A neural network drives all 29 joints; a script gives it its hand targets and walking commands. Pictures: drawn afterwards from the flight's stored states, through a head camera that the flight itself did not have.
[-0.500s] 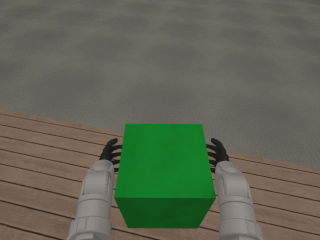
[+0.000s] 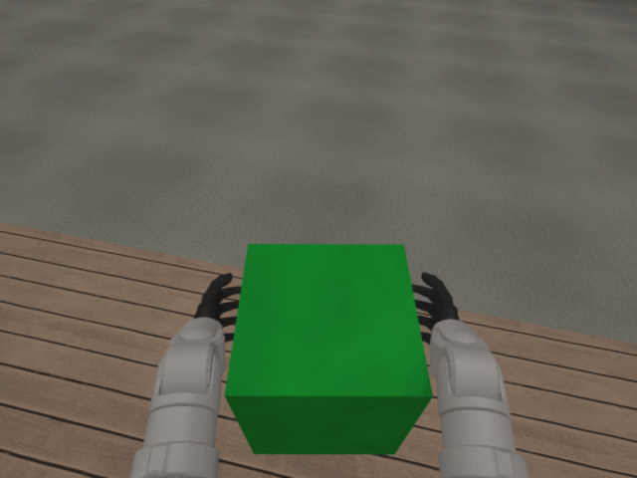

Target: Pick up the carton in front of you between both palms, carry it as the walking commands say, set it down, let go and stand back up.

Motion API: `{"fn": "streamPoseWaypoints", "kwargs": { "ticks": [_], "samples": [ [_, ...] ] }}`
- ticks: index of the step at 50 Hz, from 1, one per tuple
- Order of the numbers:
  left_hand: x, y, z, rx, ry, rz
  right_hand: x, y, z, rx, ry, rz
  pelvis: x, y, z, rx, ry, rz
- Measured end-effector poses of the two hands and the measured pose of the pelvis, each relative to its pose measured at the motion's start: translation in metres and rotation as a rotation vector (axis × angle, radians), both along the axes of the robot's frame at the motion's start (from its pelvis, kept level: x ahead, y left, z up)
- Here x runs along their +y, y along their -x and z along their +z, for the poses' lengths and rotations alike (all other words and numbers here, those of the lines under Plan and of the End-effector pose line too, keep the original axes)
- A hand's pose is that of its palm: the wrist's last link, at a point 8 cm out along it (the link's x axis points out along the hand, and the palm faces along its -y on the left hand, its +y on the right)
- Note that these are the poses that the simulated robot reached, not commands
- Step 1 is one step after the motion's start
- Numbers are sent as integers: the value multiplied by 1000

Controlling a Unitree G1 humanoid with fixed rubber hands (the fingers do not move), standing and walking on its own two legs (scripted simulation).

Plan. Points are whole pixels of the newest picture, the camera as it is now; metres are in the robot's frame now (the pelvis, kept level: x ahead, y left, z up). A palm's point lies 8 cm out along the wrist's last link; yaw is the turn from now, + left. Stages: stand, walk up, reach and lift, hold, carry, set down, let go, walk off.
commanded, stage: hold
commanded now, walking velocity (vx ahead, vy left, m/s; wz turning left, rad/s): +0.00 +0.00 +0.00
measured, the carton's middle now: (325, 354) +0.29 +0.00 -0.03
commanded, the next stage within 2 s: carry in 1.02 s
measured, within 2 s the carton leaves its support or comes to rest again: neither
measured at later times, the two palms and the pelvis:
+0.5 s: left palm (208, 328) +0.28 +0.15 +0.05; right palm (447, 331) +0.28 -0.15 +0.06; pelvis -0.01 +0.00 +0.00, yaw +0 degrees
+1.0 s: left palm (209, 332) +0.28 +0.15 +0.04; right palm (446, 332) +0.28 -0.15 +0.06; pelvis +0.00 +0.00 +0.00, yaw +0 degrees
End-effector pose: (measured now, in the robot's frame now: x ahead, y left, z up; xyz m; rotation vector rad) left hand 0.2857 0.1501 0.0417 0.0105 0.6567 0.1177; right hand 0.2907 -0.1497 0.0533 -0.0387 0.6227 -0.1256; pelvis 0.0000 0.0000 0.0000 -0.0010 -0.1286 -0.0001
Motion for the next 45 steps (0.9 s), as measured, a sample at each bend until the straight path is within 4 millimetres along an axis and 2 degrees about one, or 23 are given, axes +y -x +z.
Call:
{"fn": "streamPoseWaypoints", "kwargs": {
  "ticks": [5, 11, 21, 32, 39, 45],
  "samples": [
    [-2, 6, 6, -4, -13, -22, -2, 11, 5, -3, 2, -10, 2, 2, 1, -16, 0, -4],
    [-4, 12, 3, 22, -11, -27, -4, 19, 0, 23, -9, -23, 4, 9, -1, -34, -1, -8],
    [-1, 7, 7, 1, 21, 4, -1, 12, 5, 1, -29, -26, 4, 15, -3, -32, -2, -7],
    [-4, 0, 10, 6, -15, -13, -4, 5, 4, 7, -20, -16, 1, 2, -1, -27, -2, -6],
    [-6, 0, 5, 27, -22, -19, -6, 6, -2, 27, -9, -10, -1, -3, 1, -21, -2, -3],
    [-4, 4, 3, 18, -15, -12, -3, 6, 1, 19, 2, -1, -2, -4, 1, -18, -2, -2]
  ]
}}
